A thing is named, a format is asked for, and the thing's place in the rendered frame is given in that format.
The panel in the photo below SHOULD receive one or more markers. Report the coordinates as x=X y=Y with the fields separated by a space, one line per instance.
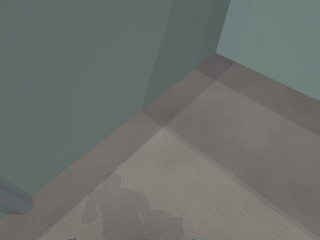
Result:
x=13 y=200

